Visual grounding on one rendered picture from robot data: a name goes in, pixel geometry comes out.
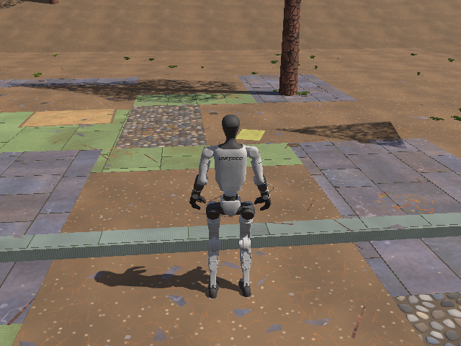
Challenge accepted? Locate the left robot shin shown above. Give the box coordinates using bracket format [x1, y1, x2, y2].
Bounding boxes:
[208, 239, 219, 288]

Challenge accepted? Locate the robot right hand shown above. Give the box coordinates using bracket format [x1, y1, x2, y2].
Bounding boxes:
[254, 197, 271, 210]

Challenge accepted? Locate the robot torso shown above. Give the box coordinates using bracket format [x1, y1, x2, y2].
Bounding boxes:
[214, 142, 248, 216]

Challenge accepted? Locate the robot left upper arm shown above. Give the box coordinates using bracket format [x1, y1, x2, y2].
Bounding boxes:
[197, 146, 216, 185]

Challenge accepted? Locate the robot right forearm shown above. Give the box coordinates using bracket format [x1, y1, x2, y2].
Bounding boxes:
[257, 175, 270, 200]

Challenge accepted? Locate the robot left forearm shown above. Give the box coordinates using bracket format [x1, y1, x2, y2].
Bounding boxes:
[191, 175, 204, 199]

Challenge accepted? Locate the robot right upper arm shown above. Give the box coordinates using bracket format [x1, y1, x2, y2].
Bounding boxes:
[246, 146, 265, 185]

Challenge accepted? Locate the robot left hand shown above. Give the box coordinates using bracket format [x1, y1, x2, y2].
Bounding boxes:
[189, 196, 206, 210]

